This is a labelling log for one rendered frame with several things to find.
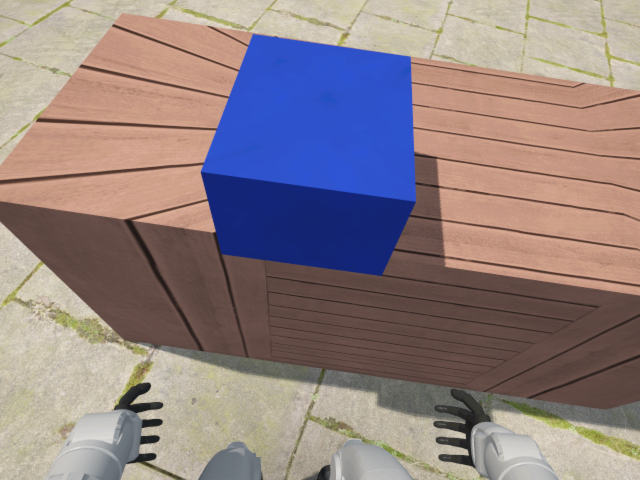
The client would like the left robot forearm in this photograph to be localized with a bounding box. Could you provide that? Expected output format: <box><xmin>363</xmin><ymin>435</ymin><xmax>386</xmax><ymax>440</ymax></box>
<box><xmin>42</xmin><ymin>409</ymin><xmax>143</xmax><ymax>480</ymax></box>

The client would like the carton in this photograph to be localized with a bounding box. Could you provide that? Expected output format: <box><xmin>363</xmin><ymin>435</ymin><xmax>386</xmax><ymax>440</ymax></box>
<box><xmin>201</xmin><ymin>34</ymin><xmax>416</xmax><ymax>276</ymax></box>

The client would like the robot thigh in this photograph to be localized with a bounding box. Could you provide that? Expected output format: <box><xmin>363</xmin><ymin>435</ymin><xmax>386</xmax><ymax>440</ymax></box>
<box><xmin>330</xmin><ymin>443</ymin><xmax>413</xmax><ymax>480</ymax></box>
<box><xmin>198</xmin><ymin>448</ymin><xmax>261</xmax><ymax>480</ymax></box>

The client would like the robot right hand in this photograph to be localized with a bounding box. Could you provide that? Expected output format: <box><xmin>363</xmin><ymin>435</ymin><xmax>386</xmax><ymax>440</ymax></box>
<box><xmin>433</xmin><ymin>389</ymin><xmax>491</xmax><ymax>468</ymax></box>

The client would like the robot left thigh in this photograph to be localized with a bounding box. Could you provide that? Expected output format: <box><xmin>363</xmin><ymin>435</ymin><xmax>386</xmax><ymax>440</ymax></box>
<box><xmin>198</xmin><ymin>448</ymin><xmax>261</xmax><ymax>480</ymax></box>

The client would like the robot left hand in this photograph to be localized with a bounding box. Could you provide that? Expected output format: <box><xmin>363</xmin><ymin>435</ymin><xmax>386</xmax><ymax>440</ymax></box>
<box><xmin>114</xmin><ymin>383</ymin><xmax>163</xmax><ymax>464</ymax></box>

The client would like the robot right thigh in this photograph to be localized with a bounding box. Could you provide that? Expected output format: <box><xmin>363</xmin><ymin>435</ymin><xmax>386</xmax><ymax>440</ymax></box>
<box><xmin>330</xmin><ymin>443</ymin><xmax>413</xmax><ymax>480</ymax></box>

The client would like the right robot forearm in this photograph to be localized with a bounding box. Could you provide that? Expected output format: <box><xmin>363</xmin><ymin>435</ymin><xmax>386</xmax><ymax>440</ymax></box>
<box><xmin>471</xmin><ymin>422</ymin><xmax>559</xmax><ymax>480</ymax></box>

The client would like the pedestal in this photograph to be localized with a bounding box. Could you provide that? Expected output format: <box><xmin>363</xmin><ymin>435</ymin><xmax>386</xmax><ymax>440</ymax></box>
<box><xmin>0</xmin><ymin>13</ymin><xmax>640</xmax><ymax>410</ymax></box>

